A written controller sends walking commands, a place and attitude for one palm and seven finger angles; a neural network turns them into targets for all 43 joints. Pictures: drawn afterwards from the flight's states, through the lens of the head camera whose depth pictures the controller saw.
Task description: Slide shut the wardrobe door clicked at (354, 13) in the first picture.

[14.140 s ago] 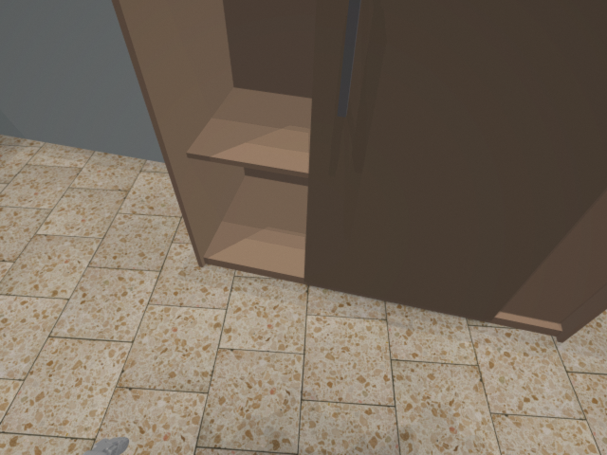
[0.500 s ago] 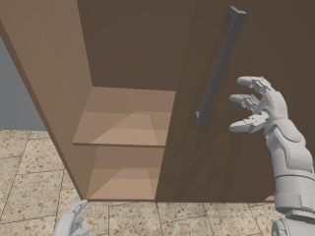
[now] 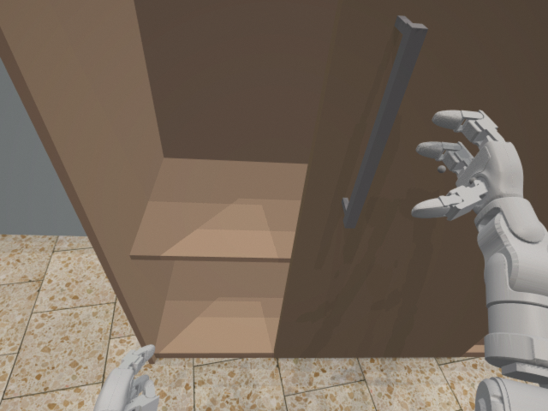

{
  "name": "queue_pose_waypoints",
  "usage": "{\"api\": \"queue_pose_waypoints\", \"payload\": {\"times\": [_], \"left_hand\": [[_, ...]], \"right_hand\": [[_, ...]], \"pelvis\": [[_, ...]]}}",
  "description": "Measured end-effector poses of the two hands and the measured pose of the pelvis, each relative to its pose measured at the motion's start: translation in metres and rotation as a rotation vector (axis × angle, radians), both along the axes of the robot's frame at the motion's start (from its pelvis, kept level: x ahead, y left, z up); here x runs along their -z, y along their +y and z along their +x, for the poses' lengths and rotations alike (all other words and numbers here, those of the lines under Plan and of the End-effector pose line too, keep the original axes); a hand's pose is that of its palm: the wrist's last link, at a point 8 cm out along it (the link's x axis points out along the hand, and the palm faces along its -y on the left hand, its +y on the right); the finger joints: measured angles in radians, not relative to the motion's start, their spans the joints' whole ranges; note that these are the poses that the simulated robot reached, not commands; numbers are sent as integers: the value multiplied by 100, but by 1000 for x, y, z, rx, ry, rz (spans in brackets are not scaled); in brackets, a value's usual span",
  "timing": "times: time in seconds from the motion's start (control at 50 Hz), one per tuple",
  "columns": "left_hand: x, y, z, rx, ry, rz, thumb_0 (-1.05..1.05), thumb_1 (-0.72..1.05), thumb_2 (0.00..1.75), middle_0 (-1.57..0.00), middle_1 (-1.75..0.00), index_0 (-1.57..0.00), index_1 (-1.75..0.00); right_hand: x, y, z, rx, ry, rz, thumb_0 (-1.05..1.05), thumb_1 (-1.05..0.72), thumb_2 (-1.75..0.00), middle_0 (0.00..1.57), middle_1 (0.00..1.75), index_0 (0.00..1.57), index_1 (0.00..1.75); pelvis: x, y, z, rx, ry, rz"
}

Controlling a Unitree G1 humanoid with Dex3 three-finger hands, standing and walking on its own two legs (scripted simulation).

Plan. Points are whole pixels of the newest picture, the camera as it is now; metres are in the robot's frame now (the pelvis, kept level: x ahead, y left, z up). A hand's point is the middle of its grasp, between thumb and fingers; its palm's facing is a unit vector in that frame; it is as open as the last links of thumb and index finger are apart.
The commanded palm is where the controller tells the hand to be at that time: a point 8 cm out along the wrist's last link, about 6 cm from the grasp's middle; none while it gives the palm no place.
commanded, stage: move the hooked fingers beside the handle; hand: right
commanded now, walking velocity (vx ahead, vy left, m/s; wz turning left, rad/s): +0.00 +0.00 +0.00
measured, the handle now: (371, 140) +0.46 -0.11 +0.21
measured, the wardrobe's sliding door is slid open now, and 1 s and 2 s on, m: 0.42 0.42 0.42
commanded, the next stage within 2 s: none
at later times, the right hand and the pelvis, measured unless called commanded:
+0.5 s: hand (437, 179) +0.39 -0.19 +0.20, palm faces -0.02 +1.00 -0.02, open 14.0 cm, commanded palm +0.36 -0.23 +0.20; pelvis +0.00 -0.01 +0.00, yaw +0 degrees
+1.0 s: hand (426, 176) +0.39 -0.17 +0.21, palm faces -0.04 +1.00 -0.02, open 14.0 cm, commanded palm +0.37 -0.23 +0.20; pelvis +0.00 -0.01 +0.00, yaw +1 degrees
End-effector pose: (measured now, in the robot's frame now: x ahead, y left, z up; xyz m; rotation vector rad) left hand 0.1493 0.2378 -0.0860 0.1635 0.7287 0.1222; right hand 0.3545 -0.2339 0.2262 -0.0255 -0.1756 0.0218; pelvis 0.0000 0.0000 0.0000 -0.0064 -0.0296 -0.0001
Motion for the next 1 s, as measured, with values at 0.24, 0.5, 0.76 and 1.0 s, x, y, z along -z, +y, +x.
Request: {"api": "queue_pose_waypoints", "payload": {"times": [0.24, 0.5, 0.76, 1.0], "left_hand": [[1, -2, 3, 6, -5, 0, 1, 90, 90, -20, -30, -20, -30], [2, -9, -2, -17, 6, -27, 1, 90, 90, -20, -30, -21, -30], [4, -11, -4, 1, 26, 7, 1, 90, 90, -20, -30, -20, -30], [3, -11, -9, -18, 27, 0, 1, 90, 90, -20, -30, -20, -30]], "right_hand": [[39, 3, -5, -34, 154, 4, -1, 50, -30, 29, 120, 29, 120], [25, -11, 14, 4, 214, 4, -1, 50, -30, 30, 120, 30, 120], [-2, 1, 9, -16, 39, -1, -2, 50, -30, 30, 120, 30, 120], [22, 7, 13, -18, 55, 7, -2, 49, -30, 30, 120, 29, 120]], "pelvis": [[1, -4, -4, 11, 10, 5], [0, -7, -2, 1, 21, 6], [0, -11, -3, 15, 3, 8], [-1, -12, 3, -9, 15, 3]]}}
